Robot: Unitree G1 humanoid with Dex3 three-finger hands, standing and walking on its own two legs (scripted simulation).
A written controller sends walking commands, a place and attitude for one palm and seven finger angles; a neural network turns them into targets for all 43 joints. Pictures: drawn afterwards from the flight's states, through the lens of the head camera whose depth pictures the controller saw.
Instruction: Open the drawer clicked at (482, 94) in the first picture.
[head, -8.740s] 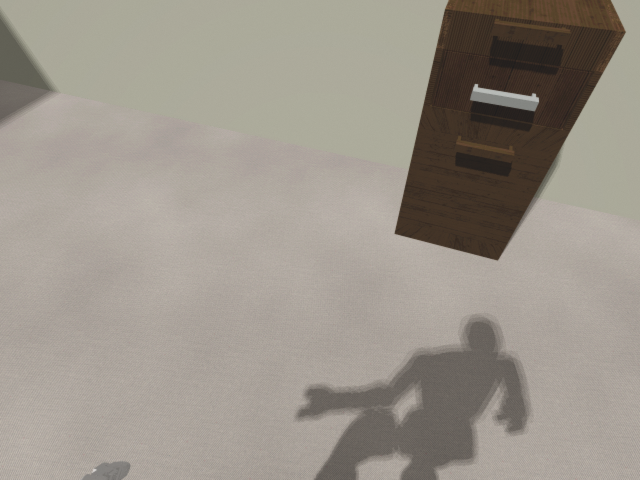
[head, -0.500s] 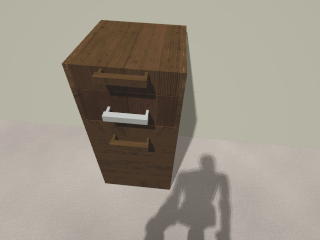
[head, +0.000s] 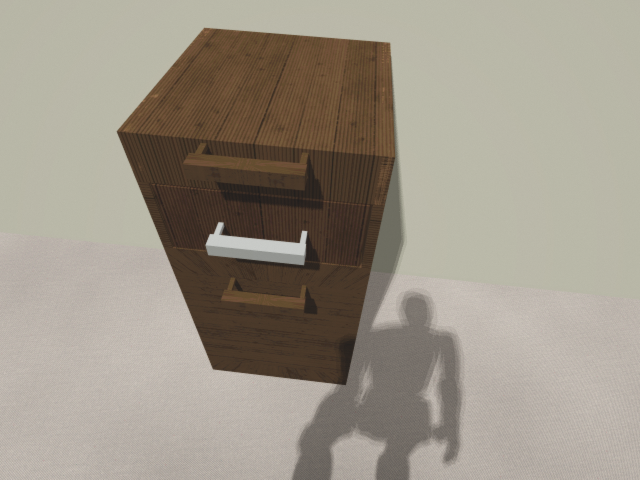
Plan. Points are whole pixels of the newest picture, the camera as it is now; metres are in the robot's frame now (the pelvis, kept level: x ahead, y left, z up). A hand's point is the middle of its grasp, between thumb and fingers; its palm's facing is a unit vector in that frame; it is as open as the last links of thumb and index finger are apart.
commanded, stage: come to a stop and stand still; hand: left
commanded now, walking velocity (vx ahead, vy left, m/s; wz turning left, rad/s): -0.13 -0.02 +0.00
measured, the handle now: (259, 240) +0.52 +0.15 -0.06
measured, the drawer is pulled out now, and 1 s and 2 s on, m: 0.00 0.00 0.00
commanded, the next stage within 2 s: look again from close up in 0.62 s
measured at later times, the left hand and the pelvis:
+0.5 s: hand out of the picture -0.01 +0.15 -0.16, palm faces +0.02 -0.98 -0.21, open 7.2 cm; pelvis -0.02 -0.03 +0.01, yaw +0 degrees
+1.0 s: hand out of the picture -0.02 +0.17 -0.17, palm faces +0.04 -0.98 -0.19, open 7.3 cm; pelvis -0.02 +0.00 +0.00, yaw +1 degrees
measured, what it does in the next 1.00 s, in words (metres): stands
